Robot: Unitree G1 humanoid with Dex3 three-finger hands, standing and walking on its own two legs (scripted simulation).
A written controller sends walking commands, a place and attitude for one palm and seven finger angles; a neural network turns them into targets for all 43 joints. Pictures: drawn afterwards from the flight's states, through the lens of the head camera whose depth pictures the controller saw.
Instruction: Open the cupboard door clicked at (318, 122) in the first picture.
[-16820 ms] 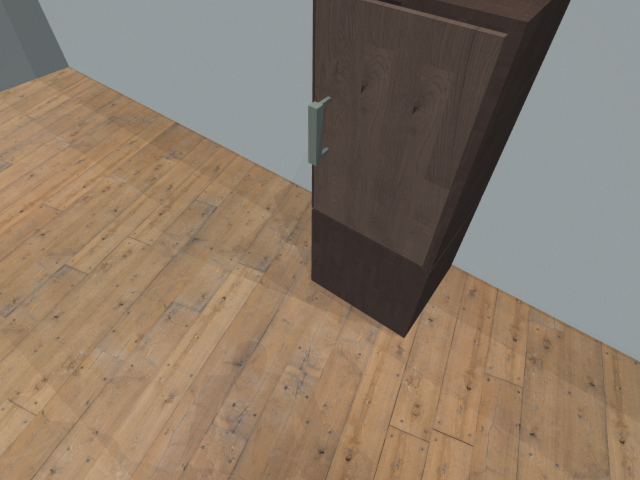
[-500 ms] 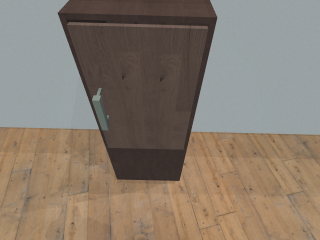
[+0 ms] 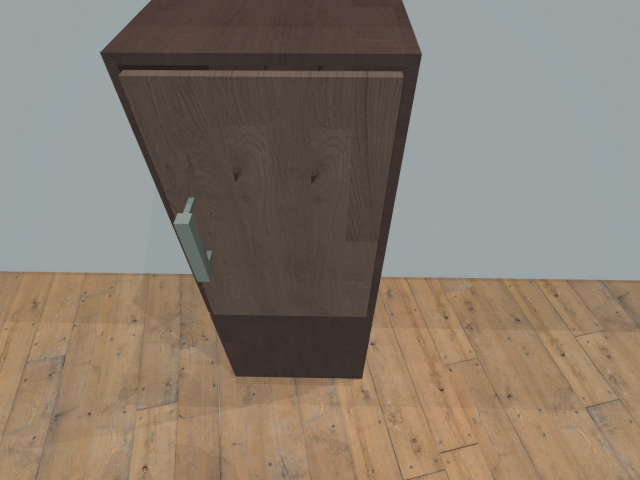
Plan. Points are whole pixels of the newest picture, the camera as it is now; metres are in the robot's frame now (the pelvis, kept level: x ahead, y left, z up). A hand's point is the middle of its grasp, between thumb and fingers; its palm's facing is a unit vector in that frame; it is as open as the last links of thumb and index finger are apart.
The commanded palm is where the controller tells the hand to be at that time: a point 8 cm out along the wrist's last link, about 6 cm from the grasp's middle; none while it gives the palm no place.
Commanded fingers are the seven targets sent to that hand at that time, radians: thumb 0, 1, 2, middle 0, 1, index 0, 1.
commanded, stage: come to a stop and stand still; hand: left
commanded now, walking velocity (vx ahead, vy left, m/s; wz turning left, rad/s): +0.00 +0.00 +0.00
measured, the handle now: (197, 240) +0.51 +0.25 -0.04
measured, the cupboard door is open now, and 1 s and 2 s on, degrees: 0 0 0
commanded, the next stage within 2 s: look again from close up in 0.14 s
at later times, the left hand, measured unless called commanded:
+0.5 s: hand out of the picture +0.00 +0.18 -0.17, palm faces +0.01 -0.98 -0.21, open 7.4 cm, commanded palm none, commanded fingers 0.00 0.90 0.90 -0.20 -0.30 -0.20 -0.30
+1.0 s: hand (158, 447) +0.17 +0.21 -0.04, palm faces +0.24 -0.97 -0.10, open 7.6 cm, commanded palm +0.10 +0.26 -0.07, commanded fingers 0.00 0.67 0.80 -0.22 -0.45 -0.22 -0.45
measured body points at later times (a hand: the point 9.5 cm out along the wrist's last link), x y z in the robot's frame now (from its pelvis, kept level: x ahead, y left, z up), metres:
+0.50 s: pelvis +0.01 +0.01 +0.00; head +0.01 +0.01 +0.45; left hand +0.00 +0.23 -0.16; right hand +0.03 -0.22 -0.16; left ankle -0.03 +0.13 -0.74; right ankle -0.05 -0.08 -0.74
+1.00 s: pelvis -0.02 +0.02 -0.01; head +0.00 +0.00 +0.44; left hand +0.15 +0.26 -0.03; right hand +0.08 -0.23 -0.13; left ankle -0.02 +0.13 -0.74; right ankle -0.05 -0.08 -0.74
